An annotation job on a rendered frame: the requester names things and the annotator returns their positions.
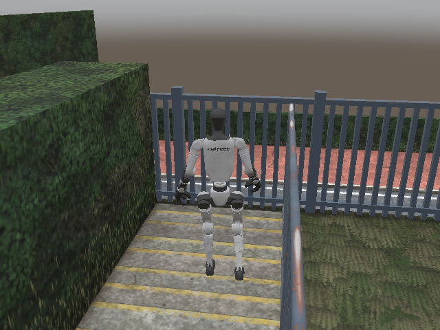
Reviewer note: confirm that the right robot foot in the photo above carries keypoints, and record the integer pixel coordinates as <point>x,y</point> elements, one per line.
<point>239,274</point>

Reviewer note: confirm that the robot right upper arm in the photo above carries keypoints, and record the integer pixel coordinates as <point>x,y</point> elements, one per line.
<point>240,144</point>

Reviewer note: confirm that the right robot hand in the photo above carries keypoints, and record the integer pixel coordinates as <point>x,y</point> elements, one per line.
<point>249,183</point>

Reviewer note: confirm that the robot right forearm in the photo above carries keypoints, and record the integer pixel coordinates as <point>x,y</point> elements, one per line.
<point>253,176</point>

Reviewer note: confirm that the left robot hand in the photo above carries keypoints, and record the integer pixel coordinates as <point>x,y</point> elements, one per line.
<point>183,195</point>

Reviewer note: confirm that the robot left forearm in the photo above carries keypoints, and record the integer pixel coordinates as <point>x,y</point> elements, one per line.
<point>183,181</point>

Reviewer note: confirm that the robot left upper arm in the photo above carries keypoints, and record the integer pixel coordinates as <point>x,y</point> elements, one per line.
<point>197,145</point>

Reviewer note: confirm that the right robot thigh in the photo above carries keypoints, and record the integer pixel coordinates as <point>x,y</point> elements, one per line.
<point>236,202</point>

